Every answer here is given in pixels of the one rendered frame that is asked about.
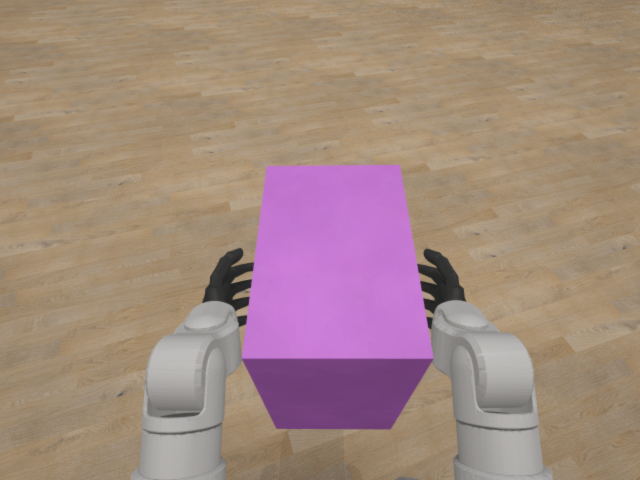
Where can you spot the robot left hand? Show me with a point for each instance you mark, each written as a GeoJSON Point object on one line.
{"type": "Point", "coordinates": [220, 287]}

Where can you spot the robot right hand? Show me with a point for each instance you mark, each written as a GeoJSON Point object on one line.
{"type": "Point", "coordinates": [444, 276]}

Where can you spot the robot right forearm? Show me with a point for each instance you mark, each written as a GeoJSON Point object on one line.
{"type": "Point", "coordinates": [493, 391]}

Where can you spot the carton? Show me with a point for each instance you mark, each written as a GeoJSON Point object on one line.
{"type": "Point", "coordinates": [336, 334]}

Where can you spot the robot left forearm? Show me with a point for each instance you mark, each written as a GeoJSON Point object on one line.
{"type": "Point", "coordinates": [184, 397]}

